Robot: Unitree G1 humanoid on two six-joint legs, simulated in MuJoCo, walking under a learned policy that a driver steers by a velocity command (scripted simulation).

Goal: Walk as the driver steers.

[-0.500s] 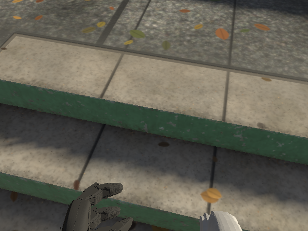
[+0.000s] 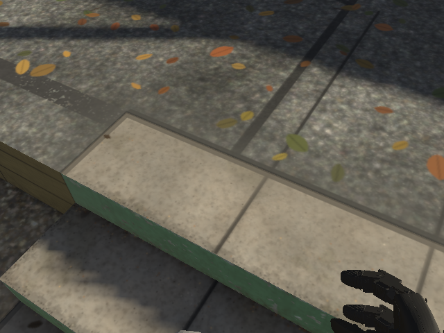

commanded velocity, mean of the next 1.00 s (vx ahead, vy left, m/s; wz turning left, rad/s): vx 0.22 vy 0.00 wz -0.44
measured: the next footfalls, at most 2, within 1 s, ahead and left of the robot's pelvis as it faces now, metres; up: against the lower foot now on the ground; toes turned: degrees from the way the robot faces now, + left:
left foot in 0.24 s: +0.40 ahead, +0.15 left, +0.15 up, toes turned +2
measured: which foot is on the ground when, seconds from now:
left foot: up 0.00-0.22, down 0.24-1.00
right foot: down 0.00-0.26, up 0.28-1.00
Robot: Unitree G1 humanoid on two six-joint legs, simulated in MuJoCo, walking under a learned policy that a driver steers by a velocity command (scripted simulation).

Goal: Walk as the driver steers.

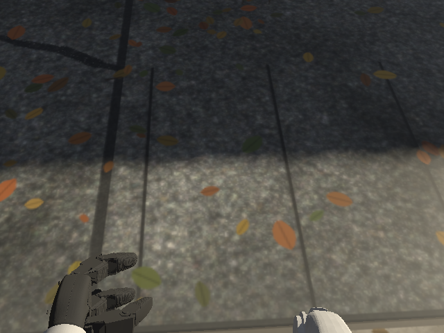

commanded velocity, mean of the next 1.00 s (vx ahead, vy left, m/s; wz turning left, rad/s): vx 0.24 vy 0.00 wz -0.37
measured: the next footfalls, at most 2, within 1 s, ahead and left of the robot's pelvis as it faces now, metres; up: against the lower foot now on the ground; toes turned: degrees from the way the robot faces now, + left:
right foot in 0.04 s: +0.21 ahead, -0.16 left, +0.15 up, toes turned -10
left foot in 0.80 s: +0.44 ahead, -0.02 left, +0.15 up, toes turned -19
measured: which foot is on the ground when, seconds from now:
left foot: down 0.00-0.06, up 0.08-0.78, down 0.80-1.00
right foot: up 0.00-0.02, down 0.04-0.82, up 0.84-1.00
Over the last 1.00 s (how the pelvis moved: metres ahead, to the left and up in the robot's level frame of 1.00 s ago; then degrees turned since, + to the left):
0.39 -0.05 0.16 -30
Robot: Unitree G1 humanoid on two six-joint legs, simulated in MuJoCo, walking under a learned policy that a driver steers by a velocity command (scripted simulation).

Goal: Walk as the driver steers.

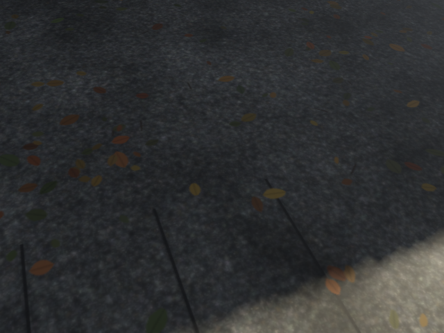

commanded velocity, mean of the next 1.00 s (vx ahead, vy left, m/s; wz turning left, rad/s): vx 0.47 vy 0.00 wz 0.42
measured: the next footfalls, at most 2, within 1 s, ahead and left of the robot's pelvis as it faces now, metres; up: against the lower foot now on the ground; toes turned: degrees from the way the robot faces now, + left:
right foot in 0.26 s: +0.36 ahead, -0.09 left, +0.00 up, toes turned +3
left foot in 0.80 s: +0.62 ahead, +0.17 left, +0.00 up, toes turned +27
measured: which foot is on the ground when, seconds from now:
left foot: down 0.00-0.26, up 0.28-0.78, down 0.80-1.00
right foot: up 0.00-0.24, down 0.26-0.82, up 0.84-1.00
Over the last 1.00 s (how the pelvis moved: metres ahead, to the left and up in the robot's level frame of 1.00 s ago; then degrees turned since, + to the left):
0.42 -0.10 0.16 -21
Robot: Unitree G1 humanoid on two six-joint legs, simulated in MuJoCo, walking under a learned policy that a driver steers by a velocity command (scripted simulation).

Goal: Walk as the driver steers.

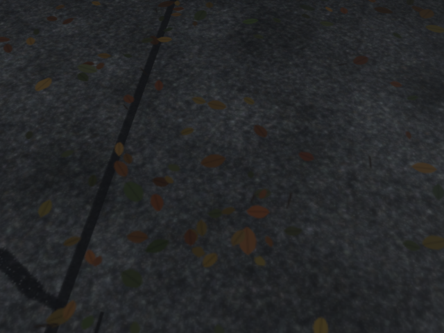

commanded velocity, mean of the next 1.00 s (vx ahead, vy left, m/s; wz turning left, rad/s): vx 0.07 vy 0.00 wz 0.05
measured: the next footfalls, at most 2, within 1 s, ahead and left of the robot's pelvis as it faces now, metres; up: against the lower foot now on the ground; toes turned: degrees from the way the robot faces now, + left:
right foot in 0.32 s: +0.29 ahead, -0.11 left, +0.00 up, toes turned +15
left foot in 0.68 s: +0.16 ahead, +0.06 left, +0.00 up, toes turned +5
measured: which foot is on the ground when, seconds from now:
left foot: down 0.00-0.32, up 0.34-0.66, down 0.68-1.00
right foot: up 0.00-0.30, down 0.32-0.68, up 0.70-1.00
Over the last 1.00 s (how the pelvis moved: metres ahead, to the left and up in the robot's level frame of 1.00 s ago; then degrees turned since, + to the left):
0.57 0.10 -0.01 29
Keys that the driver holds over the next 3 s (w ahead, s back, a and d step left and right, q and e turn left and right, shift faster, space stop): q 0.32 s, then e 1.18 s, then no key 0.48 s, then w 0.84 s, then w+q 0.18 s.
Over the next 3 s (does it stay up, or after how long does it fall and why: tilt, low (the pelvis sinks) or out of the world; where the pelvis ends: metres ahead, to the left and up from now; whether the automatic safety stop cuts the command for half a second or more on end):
stays up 0.54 -0.23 0.01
